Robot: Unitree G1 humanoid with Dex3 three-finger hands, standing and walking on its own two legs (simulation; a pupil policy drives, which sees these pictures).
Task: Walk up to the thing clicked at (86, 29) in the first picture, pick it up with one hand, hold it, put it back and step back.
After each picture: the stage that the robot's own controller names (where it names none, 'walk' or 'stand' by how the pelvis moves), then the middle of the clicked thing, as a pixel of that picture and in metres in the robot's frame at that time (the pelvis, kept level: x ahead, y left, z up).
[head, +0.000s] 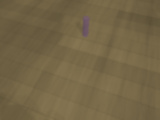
stand; (85, 27) +1.49 -0.05 -0.65
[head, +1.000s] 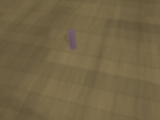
walk; (72, 39) +1.34 +0.21 -0.64
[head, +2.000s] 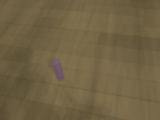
walk; (58, 70) +0.82 +0.29 -0.65
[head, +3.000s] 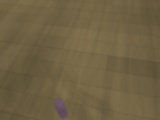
walk; (61, 109) +0.48 +0.21 -0.65
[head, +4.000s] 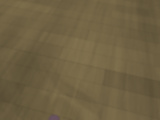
stand; out of the picture +0.39 +0.17 -0.65
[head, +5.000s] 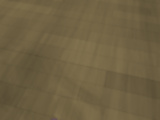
stand; out of the picture +0.36 +0.18 -0.65
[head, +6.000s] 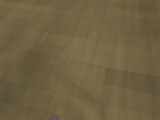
stand; out of the picture +0.39 +0.20 -0.66
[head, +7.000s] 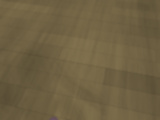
stand; out of the picture +0.37 +0.20 -0.66
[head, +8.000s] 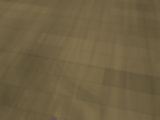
stand; out of the picture +0.36 +0.20 -0.66
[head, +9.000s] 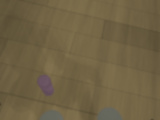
go down; (46, 86) +0.41 +0.18 -0.49
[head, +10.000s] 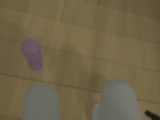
go down; (34, 57) +0.47 +0.18 -0.28
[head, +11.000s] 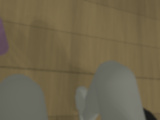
close in; out of the picture +0.46 +0.21 -0.20
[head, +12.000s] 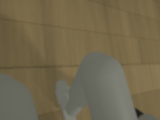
close; out of the picture +0.46 +0.23 -0.17
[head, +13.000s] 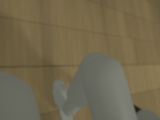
lift; out of the picture +0.44 +0.24 -0.17
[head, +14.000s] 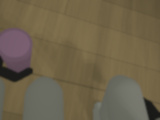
lift; (18, 58) +0.36 +0.22 -0.03
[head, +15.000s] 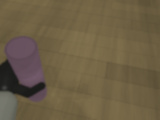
hold; (31, 75) +0.32 +0.16 +0.10
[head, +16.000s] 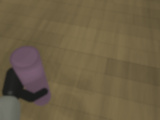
hold; (35, 81) +0.32 +0.16 +0.05
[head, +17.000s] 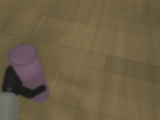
crouch; (33, 78) +0.33 +0.17 +0.04
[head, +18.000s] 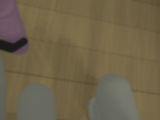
crouch; (11, 30) +0.47 +0.17 -0.04
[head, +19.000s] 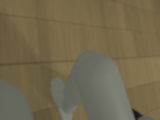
lower; out of the picture +0.48 +0.25 -0.16
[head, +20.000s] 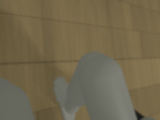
lower; out of the picture +0.47 +0.25 -0.17
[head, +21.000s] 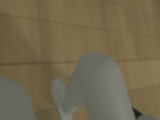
lower; out of the picture +0.46 +0.23 -0.18
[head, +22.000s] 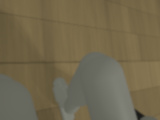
lower; out of the picture +0.45 +0.23 -0.17
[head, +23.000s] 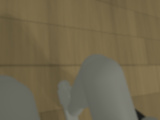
loosen; out of the picture +0.45 +0.21 -0.16
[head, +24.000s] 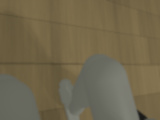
rise; out of the picture +0.46 +0.21 -0.18
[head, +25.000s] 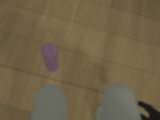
walk; (51, 59) +0.47 +0.14 -0.32
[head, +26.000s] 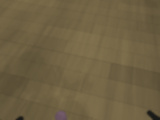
stand; out of the picture +0.39 +0.14 -0.59
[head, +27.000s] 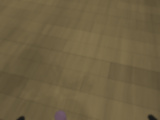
stand; out of the picture +0.39 +0.14 -0.60
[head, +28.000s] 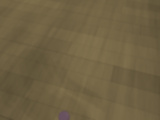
stand; out of the picture +0.40 +0.12 -0.63
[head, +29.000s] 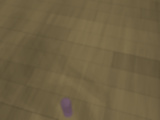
walk; (67, 108) +0.42 +0.12 -0.64
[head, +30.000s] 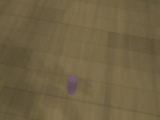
walk; (72, 85) +0.53 +0.05 -0.64
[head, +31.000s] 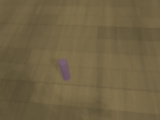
walk; (65, 70) +0.77 +0.22 -0.63
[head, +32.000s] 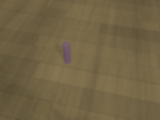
stand; (67, 53) +1.03 +0.17 -0.64
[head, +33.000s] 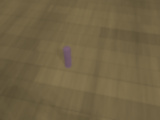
stand; (67, 57) +1.03 +0.16 -0.66
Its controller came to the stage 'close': yes
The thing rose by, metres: 0.69
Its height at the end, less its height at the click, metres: +0.00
